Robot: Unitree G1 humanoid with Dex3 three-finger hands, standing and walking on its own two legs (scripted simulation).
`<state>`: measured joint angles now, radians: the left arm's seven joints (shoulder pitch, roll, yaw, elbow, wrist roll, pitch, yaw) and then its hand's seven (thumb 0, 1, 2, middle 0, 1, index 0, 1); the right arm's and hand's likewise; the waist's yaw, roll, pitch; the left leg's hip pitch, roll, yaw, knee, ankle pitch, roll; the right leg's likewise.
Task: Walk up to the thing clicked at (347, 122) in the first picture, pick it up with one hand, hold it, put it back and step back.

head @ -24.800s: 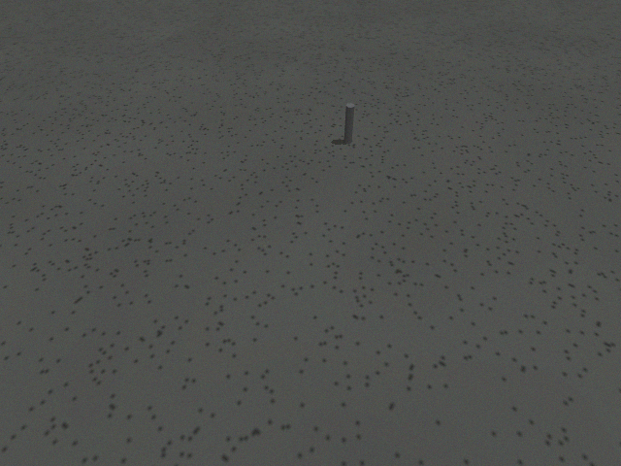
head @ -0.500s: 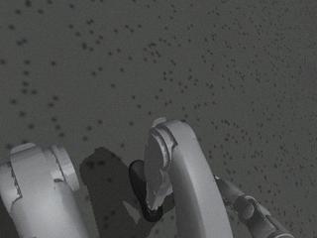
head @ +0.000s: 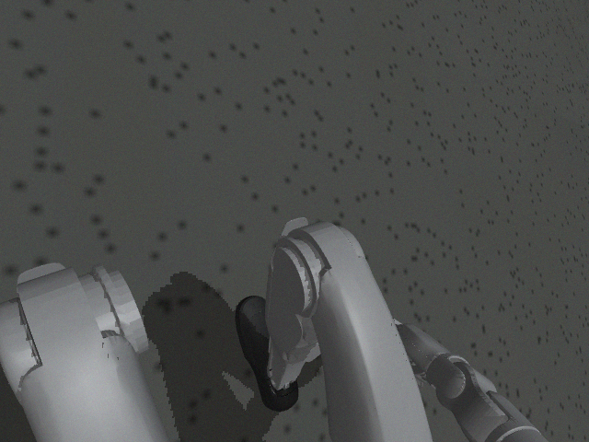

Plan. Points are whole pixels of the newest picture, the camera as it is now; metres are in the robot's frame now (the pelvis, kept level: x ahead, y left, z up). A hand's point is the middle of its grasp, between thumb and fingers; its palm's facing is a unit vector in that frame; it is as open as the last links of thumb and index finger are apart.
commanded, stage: open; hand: left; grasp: from the side
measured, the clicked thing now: out of the picture +0.43 +0.37 -0.18
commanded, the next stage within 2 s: withdraw in 0.20 s
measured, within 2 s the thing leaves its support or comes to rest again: neither
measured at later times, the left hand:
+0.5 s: hand out of the picture +0.43 +0.37 -0.15, palm faces +0.56 -0.83 +0.00, open 16.8 cm
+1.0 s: hand out of the picture +0.35 +0.45 -0.05, palm faces +0.51 -0.83 -0.25, open 17.4 cm
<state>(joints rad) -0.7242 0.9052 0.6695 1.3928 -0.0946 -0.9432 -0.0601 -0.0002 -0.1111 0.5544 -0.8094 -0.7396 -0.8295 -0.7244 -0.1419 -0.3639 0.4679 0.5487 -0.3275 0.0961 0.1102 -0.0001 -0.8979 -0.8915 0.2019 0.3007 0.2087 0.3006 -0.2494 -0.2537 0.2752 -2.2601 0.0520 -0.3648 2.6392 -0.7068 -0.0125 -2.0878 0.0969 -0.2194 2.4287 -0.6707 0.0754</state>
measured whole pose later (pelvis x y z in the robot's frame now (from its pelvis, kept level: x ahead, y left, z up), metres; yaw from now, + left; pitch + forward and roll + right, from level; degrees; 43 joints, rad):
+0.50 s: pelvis +0.00 +0.00 +0.00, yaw +0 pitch +16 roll -16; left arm -0.72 0.92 0.71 1.36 -0.09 -0.93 -0.06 -0.01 -0.53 0.09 -0.18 -0.14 -0.19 -0.13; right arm -0.14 -0.36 0.48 0.54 -0.32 0.10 0.11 0.00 -0.89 -0.89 0.20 0.30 0.21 0.30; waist -0.24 -0.25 0.28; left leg -2.25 0.05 -0.37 2.64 -0.71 -0.02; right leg -2.09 0.10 -0.22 2.43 -0.67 0.07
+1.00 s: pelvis +0.00 -0.01 +0.04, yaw +5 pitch +26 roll -12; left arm -0.58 0.85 0.65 1.01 0.01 -0.41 -0.18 -0.02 -0.54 0.04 -0.08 -0.07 -0.08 -0.06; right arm 0.02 -0.30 0.20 0.59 -0.09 0.14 0.07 0.00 -0.91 -0.90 0.20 0.30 0.21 0.30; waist -0.12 -0.11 0.03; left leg -2.26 0.05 -0.23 2.46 -0.67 0.00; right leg -2.11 0.04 -0.14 2.33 -0.69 0.04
